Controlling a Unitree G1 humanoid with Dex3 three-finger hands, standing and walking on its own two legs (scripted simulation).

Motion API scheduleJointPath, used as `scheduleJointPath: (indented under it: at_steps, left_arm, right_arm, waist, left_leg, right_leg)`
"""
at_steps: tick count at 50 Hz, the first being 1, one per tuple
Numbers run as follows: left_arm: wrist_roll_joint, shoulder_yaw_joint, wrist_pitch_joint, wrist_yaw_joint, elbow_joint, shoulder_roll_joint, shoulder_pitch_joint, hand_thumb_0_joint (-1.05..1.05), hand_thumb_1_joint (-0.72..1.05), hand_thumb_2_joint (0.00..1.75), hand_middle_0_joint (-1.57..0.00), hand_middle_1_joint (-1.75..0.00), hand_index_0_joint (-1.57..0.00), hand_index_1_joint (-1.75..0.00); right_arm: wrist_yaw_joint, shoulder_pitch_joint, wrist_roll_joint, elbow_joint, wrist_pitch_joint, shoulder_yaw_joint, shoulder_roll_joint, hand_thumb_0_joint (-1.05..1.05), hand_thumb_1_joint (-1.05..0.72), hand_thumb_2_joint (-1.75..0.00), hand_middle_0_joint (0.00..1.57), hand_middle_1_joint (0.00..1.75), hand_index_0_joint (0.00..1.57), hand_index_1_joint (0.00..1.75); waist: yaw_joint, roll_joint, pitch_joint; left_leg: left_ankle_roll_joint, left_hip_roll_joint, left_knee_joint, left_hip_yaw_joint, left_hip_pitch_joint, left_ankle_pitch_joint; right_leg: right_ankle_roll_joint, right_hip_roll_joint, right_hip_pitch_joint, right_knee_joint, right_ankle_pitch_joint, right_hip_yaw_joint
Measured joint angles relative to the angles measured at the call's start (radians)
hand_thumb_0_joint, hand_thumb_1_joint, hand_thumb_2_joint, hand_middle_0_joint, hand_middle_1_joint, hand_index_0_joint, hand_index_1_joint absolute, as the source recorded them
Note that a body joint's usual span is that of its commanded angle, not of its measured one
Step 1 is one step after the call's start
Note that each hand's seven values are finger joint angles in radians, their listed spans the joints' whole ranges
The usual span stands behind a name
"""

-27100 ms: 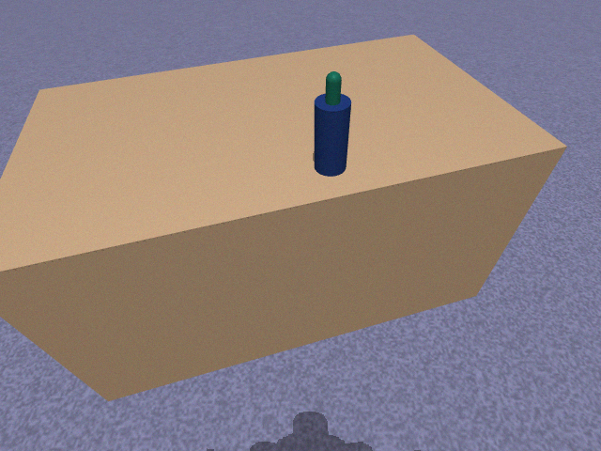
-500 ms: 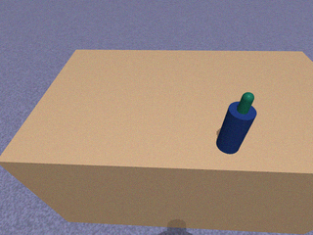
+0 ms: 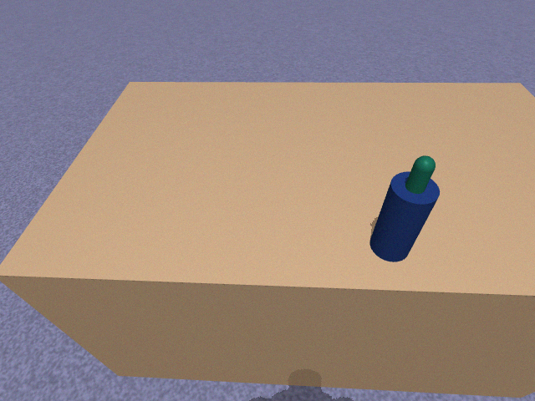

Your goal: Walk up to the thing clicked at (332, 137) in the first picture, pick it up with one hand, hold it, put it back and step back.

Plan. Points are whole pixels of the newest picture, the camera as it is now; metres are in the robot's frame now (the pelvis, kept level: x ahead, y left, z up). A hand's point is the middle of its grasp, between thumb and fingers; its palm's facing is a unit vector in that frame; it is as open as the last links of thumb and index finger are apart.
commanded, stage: stand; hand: right
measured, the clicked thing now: (405, 208) +0.44 -0.22 +0.03
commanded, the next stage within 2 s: none
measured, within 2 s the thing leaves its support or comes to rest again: neither
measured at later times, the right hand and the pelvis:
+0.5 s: hand out of the picture +0.08 -0.26 -0.16, palm faces -0.04 +0.94 -0.34, open 7.4 cm; pelvis +0.01 -0.01 +0.00, yaw +0 degrees
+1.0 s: hand out of the picture +0.08 -0.26 -0.16, palm faces -0.04 +0.94 -0.33, open 7.4 cm; pelvis +0.00 -0.01 +0.00, yaw +0 degrees
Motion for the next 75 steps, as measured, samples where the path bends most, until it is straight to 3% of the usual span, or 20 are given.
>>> scheduleJointPath:
  at_steps: [6,15,75]
  left_arm:
    - [0.0,-0.001,-0.002,0.002,-0.004,0.001,-0.002,0.0,0.9,0.9,-0.21,-0.3,-0.2,-0.3]
    - [-0.001,0.0,-0.004,0.004,-0.007,0.0,-0.011,0.0,0.9,0.9,-0.21,-0.3,-0.2,-0.3]
    - [0.0,0.003,-0.005,0.002,-0.008,0.002,-0.007,0.0,0.9,0.9,-0.21,-0.3,-0.2,-0.3]
  right_arm:
    - [0.0,-0.003,0.001,-0.001,-0.001,0.0,0.002,0.01,-0.73,-0.86,0.2,0.3,0.2,0.29]
    - [0.0,-0.009,0.001,-0.005,0.001,-0.001,-0.001,0.01,-0.88,-0.89,0.2,0.3,0.2,0.3]
    - [0.001,-0.004,0.001,-0.014,0.006,-0.003,0.003,0.01,-0.9,-0.9,0.2,0.3,0.2,0.3]
  waist:
    - [0.0,0.002,-0.001]
    - [-0.001,0.003,-0.001]
    - [0.001,-0.001,0.005]
  left_leg:
    - [-0.002,0.002,-0.001,0.0,0.003,-0.003]
    - [-0.004,0.005,0.0,-0.004,0.006,-0.007]
    - [-0.011,0.01,0.001,-0.009,0.003,-0.006]
  right_leg:
    - [-0.001,0.002,0.003,0.0,-0.004,0.0]
    - [-0.003,0.005,0.007,-0.002,-0.007,-0.004]
    - [-0.01,0.01,0.007,-0.001,-0.007,-0.009]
